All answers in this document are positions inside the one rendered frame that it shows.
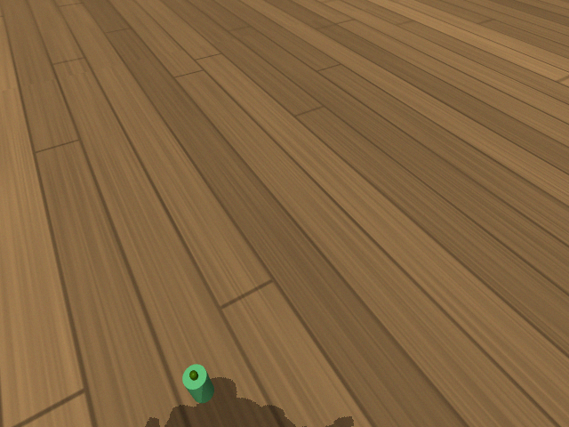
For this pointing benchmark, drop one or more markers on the bottle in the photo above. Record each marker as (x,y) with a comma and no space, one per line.
(198,383)

